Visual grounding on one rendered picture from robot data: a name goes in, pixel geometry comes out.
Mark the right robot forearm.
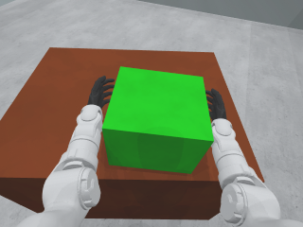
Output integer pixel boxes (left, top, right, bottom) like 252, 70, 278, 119
211, 118, 281, 217

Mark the right robot upper arm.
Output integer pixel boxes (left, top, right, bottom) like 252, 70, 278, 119
220, 182, 303, 227

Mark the pedestal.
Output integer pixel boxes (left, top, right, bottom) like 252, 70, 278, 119
0, 47, 265, 220

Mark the left robot upper arm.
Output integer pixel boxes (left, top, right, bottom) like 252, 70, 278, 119
16, 166, 101, 227

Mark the carton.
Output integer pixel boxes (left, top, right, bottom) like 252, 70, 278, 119
102, 66, 214, 174

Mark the left robot forearm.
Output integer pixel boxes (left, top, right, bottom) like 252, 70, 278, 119
42, 104, 103, 207

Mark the robot right hand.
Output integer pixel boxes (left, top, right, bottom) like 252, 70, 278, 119
205, 88, 227, 121

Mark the robot left hand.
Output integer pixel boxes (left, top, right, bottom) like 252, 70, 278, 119
87, 76, 115, 109

